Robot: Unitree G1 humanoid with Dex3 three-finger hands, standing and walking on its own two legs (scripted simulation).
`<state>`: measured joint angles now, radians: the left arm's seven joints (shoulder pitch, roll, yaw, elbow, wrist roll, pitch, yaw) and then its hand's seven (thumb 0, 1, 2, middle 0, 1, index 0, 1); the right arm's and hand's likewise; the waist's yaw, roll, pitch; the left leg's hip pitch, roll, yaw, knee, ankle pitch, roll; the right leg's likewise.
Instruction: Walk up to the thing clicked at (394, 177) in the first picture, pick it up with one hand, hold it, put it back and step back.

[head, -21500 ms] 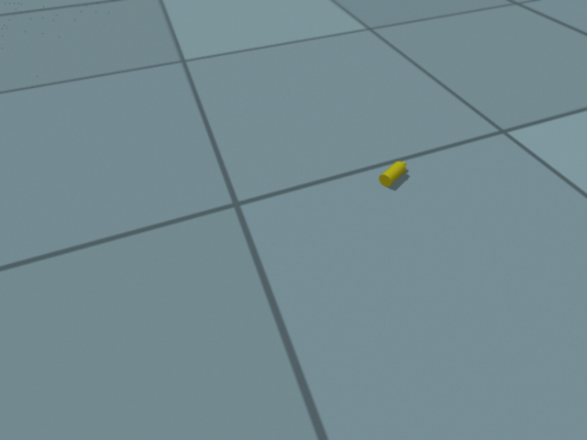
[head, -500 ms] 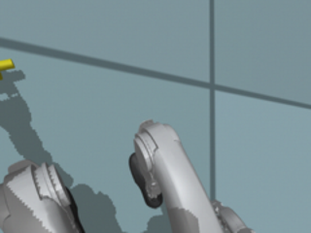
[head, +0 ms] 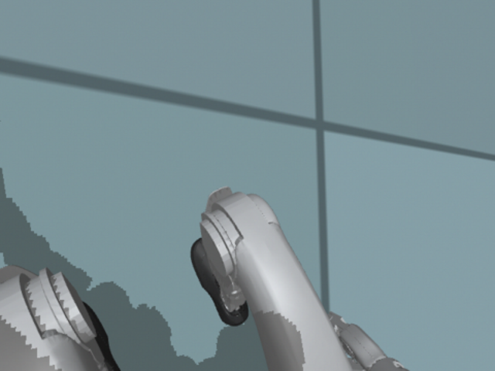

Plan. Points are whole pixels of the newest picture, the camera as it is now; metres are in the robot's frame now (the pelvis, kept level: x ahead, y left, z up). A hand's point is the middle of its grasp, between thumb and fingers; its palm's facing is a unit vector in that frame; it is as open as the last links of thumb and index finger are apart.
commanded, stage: rest palm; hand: left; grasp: from above
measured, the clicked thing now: out of the picture +0.53 +0.32 -0.28
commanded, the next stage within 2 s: close in 1.04 s
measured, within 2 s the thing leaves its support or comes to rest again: neither
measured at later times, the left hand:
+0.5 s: hand out of the picture +0.50 +0.32 -0.24, palm faces -0.44 -0.13 -0.89, open 12.8 cm
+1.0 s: hand out of the picture +0.50 +0.32 -0.25, palm faces -0.43 -0.14 -0.89, open 12.8 cm
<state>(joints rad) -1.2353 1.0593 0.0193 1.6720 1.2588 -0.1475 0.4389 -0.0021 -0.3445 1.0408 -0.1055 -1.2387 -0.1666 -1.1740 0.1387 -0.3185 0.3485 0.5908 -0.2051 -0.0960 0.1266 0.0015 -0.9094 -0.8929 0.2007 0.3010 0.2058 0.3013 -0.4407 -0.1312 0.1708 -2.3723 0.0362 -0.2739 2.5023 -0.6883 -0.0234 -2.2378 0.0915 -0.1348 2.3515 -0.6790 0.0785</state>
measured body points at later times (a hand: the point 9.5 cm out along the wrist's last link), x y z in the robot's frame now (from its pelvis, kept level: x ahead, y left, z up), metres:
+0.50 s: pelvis +0.00 +0.00 +0.00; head +0.29 +0.13 +0.31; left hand +0.51 +0.32 -0.19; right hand +0.04 -0.24 -0.05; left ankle +0.06 +0.14 -0.28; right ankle +0.11 -0.12 -0.28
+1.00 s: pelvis +0.00 +0.00 +0.00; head +0.30 +0.13 +0.31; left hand +0.52 +0.32 -0.20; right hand +0.04 -0.24 -0.05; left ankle +0.06 +0.14 -0.28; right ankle +0.11 -0.12 -0.28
